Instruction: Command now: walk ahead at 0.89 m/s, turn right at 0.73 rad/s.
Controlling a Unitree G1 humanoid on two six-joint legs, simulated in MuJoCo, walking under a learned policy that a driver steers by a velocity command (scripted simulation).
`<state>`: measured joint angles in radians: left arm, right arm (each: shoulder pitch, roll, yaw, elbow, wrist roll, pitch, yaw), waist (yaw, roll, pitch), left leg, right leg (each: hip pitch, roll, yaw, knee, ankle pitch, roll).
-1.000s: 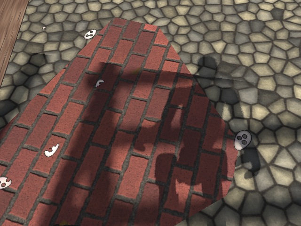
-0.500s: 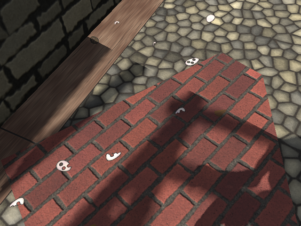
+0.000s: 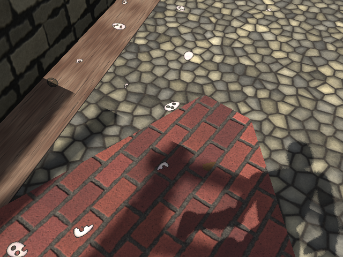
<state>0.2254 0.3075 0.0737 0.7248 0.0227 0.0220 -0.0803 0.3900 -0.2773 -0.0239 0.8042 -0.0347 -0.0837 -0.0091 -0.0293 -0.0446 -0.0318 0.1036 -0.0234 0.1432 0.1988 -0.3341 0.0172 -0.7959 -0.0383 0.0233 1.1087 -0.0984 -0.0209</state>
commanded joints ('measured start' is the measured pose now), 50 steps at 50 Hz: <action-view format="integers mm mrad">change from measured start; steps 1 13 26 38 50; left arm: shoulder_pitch -183 221 180 -45 -338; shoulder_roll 49 282 89 77 42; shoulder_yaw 0 80 -14 -63 -98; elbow -117 -30 74 -102 -238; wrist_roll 5 -1 -16 18 6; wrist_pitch -13 -8 -168 -168 -101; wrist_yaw -19 53 58 78 62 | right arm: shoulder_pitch -11 -206 -339 70 85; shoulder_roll -114 -139 -32 -157 -211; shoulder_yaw -31 -18 19 -79 -102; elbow -28 -172 -155 20 10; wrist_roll -2 6 36 19 41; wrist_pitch -30 -48 23 60 3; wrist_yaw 0 15 71 20 25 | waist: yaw -18 199 66 -16 -79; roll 123 47 20 -50 103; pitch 212 -220 181 -6 91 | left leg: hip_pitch -77 -965 -731 -37 -299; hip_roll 248 48 103 232 25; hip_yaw -32 -226 -58 -848 -532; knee -166 1459 541 8 24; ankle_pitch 121 30 535 -169 523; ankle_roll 76 -3 76 381 207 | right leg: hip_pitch -152 1175 653 4 363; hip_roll -43 -220 -44 19 11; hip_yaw -44 721 -132 101 -24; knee -68 -833 -1097 378 -558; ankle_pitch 55 -460 481 -210 208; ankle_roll -28 -397 -66 -3 56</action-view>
